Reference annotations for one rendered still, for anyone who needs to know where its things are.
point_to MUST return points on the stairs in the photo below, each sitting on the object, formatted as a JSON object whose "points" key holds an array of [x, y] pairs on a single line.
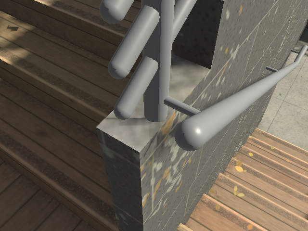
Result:
{"points": [[264, 188], [55, 88]]}

